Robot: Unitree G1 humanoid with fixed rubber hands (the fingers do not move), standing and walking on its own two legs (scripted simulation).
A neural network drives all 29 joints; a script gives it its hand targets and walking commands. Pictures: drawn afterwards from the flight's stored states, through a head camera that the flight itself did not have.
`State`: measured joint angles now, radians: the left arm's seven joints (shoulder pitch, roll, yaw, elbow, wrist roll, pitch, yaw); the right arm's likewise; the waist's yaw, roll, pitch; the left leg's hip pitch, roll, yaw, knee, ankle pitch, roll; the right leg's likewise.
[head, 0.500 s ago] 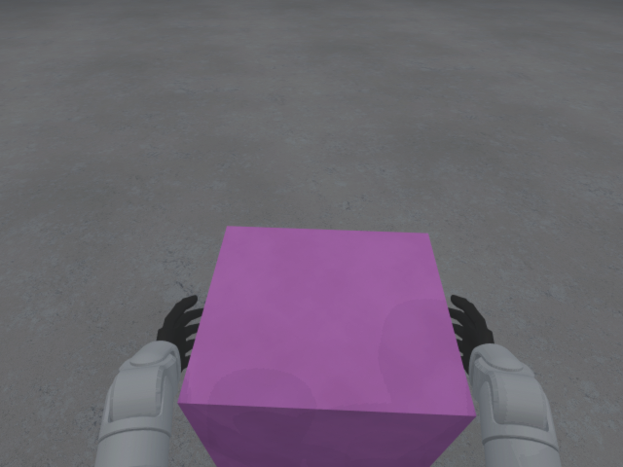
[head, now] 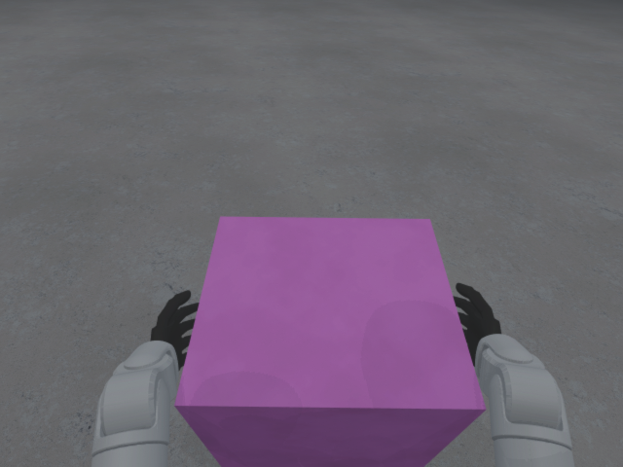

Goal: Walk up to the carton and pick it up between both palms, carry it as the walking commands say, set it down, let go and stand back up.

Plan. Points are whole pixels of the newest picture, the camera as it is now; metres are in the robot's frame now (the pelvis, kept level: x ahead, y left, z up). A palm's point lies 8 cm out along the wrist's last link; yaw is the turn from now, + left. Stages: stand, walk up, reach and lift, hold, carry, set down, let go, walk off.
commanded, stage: carry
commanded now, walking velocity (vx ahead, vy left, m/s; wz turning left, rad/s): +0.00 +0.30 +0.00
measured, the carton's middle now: (322, 349) +0.33 -0.01 -0.02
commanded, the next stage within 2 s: none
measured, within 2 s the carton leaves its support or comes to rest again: neither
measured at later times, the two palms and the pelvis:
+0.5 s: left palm (68, 374) +0.23 +0.30 +0.06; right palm (410, 409) +0.20 -0.09 +0.07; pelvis -0.01 +0.12 -0.01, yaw -6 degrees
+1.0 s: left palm out of the picture +0.17 +0.36 +0.07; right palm out of the picture +0.13 -0.03 +0.08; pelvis -0.07 +0.20 -0.01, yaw -8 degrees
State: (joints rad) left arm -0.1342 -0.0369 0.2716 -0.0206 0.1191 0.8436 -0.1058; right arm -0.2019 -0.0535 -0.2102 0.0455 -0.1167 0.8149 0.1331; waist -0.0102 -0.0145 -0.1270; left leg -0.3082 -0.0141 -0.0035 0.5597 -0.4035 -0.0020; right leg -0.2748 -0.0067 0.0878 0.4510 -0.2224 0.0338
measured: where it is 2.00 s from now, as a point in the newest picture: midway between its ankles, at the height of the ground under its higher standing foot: outside the picture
